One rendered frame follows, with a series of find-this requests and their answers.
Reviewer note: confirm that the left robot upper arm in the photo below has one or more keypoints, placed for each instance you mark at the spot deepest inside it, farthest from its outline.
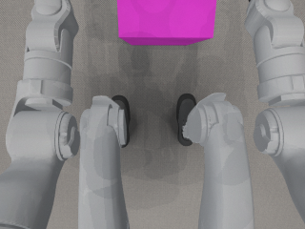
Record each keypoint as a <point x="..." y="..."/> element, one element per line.
<point x="39" y="143"/>

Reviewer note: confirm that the carton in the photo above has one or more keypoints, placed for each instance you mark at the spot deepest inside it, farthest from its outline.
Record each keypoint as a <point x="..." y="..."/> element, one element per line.
<point x="165" y="22"/>

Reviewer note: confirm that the left robot forearm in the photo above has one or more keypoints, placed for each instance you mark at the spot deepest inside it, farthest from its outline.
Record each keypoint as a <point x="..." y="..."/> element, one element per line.
<point x="46" y="84"/>

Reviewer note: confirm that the robot right thigh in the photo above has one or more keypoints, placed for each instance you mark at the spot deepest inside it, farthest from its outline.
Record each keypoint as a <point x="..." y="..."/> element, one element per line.
<point x="227" y="200"/>

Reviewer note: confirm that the right robot upper arm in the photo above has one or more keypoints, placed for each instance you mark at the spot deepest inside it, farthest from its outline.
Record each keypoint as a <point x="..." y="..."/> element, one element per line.
<point x="280" y="133"/>

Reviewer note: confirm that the robot left thigh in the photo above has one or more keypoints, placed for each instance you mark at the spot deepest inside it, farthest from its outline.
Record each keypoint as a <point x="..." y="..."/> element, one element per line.
<point x="101" y="201"/>

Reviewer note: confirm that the robot thigh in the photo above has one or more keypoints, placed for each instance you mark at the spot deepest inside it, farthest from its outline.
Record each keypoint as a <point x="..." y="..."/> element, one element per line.
<point x="101" y="201"/>
<point x="227" y="200"/>

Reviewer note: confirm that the right robot forearm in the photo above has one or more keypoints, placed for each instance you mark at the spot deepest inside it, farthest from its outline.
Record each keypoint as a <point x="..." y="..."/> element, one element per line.
<point x="279" y="50"/>

